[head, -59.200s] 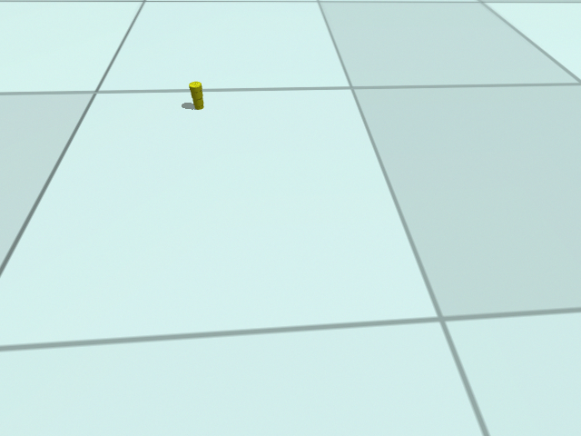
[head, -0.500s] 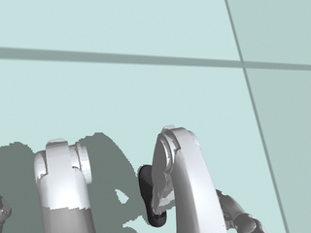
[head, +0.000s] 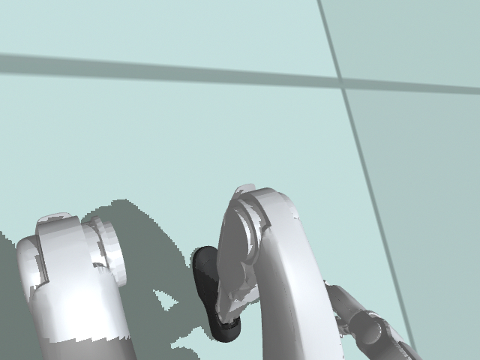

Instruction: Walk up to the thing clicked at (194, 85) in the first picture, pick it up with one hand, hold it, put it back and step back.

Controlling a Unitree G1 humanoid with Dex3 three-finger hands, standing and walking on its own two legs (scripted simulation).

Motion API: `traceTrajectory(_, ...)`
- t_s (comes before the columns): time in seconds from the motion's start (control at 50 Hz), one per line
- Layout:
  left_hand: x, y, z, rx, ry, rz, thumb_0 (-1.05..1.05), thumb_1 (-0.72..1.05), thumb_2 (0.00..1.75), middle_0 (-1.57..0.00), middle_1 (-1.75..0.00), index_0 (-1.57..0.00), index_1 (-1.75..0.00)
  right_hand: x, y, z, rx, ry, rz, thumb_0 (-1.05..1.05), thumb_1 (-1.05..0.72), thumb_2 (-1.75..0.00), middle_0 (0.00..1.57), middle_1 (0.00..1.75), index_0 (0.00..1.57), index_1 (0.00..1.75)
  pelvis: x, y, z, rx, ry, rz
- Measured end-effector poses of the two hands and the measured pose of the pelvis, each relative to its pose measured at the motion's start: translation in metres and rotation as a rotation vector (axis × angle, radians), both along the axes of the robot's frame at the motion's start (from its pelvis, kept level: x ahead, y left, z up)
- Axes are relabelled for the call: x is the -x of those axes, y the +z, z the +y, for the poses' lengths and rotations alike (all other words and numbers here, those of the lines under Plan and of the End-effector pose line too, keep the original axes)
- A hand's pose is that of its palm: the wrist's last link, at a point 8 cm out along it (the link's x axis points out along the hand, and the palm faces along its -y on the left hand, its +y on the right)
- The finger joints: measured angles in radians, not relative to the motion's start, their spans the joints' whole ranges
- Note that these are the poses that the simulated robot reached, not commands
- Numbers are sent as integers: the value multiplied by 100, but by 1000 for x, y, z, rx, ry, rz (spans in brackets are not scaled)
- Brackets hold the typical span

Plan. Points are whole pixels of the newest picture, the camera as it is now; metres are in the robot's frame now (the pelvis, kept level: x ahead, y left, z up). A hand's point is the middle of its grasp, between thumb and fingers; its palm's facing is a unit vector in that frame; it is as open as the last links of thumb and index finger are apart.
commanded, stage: lower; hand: left
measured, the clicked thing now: out of the picture +0.42 +0.36 -0.16
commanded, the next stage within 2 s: loosen in 0.94 s
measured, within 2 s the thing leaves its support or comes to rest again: neither
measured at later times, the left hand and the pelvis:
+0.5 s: hand out of the picture +0.42 +0.37 -0.16, palm faces +0.60 -0.80 -0.01, open 10.5 cm; pelvis -0.01 +0.01 +0.00, yaw -2 degrees
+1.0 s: hand out of the picture +0.43 +0.37 -0.17, palm faces +0.59 -0.81 +0.00, open 10.5 cm; pelvis -0.01 +0.02 -0.01, yaw -4 degrees
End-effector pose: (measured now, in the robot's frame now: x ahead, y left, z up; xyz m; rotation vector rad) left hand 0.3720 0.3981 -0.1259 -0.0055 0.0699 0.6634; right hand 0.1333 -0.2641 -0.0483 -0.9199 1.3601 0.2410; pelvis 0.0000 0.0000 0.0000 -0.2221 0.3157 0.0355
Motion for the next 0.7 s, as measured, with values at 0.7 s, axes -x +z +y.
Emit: traceTrajectory(0.7, -5, -36, 2, 12, -26, -2, 3, -45, 106, -81, -109, -70, -105, -10, 21, 21, 81, 155, -2, 0, -90, -90, 20, 30, 21, 30, 7, -5, 12, 64, -32, -89)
